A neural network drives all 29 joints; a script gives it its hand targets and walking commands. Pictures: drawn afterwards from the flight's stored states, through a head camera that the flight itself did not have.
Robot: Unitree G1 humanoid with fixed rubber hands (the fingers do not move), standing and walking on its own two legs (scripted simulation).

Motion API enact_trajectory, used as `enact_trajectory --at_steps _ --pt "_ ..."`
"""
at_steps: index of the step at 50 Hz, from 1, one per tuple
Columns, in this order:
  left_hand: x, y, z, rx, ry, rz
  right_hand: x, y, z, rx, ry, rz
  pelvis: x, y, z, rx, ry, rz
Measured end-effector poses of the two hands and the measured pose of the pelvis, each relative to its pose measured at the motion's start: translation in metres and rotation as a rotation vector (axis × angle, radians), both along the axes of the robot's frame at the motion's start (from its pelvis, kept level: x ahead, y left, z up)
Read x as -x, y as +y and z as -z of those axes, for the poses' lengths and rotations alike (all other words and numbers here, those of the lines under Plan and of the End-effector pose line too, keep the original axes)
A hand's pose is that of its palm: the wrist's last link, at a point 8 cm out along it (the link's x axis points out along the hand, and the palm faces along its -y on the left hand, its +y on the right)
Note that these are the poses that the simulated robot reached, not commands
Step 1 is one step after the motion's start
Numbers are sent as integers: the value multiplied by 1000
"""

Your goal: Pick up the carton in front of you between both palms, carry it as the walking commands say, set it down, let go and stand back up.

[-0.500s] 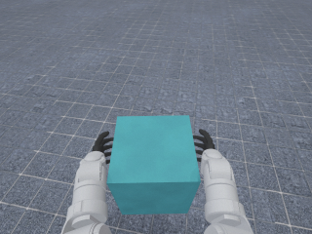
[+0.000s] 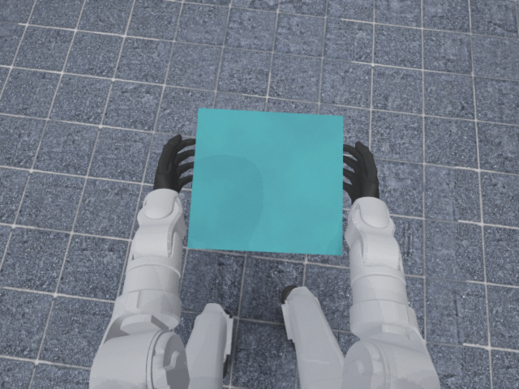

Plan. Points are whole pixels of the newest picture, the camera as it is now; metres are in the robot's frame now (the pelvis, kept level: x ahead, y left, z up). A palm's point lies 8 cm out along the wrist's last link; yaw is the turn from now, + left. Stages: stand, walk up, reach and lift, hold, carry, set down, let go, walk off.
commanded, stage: set down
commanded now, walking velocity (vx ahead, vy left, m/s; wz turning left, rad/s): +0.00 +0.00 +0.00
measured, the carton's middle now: (264, 193) +0.41 -0.04 -0.15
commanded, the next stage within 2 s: none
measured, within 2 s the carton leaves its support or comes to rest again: rests again in 1.86 s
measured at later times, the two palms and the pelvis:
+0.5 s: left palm (205, 187) +0.46 +0.07 -0.22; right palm (353, 198) +0.40 -0.22 -0.21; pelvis -0.01 +0.00 -0.12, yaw +1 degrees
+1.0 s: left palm (226, 186) +0.50 +0.04 -0.36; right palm (344, 209) +0.41 -0.25 -0.36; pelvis -0.05 +0.00 -0.23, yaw +2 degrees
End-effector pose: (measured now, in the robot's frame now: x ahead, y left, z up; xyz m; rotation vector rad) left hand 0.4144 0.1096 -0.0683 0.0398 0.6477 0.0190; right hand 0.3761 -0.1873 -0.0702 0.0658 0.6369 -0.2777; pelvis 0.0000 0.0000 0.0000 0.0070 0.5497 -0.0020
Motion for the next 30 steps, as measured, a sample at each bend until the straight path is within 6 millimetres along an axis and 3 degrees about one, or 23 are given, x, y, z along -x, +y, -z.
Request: enact_trajectory --at_steps 12,30 --pt "-23 -16 56 11 53 20 -17 -15 51 5 51 24 0 12 51 -1 137 -5" --pt "-48 -43 180 -10 44 78 -28 -40 176 -2 46 74 22 -2 143 -22 275 -14"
